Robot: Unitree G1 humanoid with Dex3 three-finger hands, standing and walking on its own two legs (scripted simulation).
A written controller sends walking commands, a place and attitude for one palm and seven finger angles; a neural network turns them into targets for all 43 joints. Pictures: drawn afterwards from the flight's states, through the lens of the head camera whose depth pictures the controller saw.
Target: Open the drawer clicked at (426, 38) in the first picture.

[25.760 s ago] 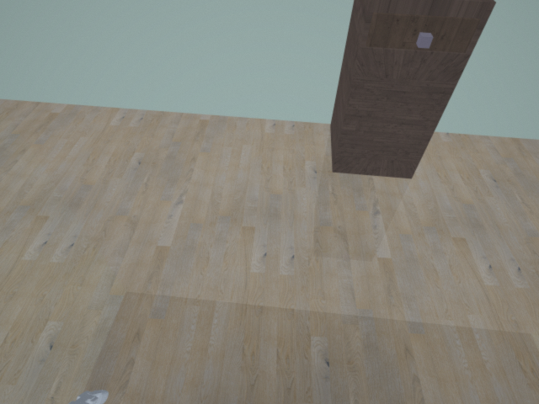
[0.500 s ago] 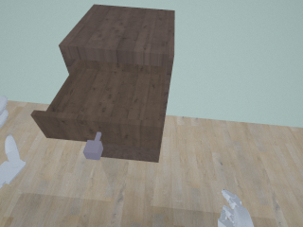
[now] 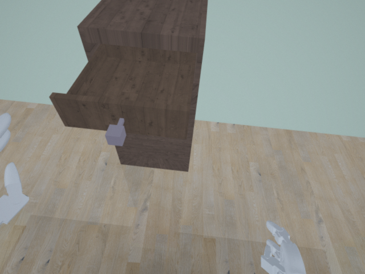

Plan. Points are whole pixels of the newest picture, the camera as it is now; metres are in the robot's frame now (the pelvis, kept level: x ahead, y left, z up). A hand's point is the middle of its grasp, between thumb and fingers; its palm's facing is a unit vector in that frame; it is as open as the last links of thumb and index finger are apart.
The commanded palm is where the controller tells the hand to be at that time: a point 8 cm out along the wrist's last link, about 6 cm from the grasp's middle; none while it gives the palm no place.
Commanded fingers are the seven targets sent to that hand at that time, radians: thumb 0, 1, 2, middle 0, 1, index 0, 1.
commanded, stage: stop stepping back and stand still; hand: left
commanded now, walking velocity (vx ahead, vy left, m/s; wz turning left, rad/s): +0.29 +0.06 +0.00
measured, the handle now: (118, 129) +0.48 +0.21 +0.00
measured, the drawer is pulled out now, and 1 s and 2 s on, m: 0.30 0.30 0.30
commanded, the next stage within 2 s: let the arm hang, fingers relaxed in 0.66 s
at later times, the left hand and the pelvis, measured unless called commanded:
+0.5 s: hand (5, 256) +0.12 +0.22 +0.18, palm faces +0.38 -0.81 -0.45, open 7.4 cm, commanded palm +0.06 +0.27 +0.19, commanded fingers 0.00 0.90 0.90 -0.20 -0.30 -0.20 -0.30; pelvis -0.07 -0.01 +0.00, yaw +1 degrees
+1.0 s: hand out of the picture +0.04 +0.19 -0.13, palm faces +0.01 -0.97 -0.23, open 7.4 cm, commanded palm none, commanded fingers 0.00 0.90 0.90 -0.20 -0.30 -0.20 -0.30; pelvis -0.07 +0.00 +0.00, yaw +1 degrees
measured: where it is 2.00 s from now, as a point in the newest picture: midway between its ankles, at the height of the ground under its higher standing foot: outside the picture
